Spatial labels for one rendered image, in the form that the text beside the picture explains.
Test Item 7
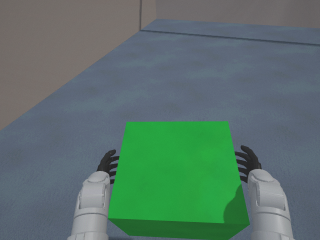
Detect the robot left hand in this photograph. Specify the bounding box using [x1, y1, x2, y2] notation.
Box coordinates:
[97, 149, 120, 184]

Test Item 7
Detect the carton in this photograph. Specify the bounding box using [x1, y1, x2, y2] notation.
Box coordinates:
[108, 121, 250, 240]

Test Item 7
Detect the right robot forearm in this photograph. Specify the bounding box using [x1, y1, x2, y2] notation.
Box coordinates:
[247, 169, 295, 240]

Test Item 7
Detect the robot right hand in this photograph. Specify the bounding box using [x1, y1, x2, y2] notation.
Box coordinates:
[234, 145, 262, 183]

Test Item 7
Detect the left robot forearm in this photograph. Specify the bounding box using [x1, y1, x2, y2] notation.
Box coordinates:
[67, 171, 110, 240]

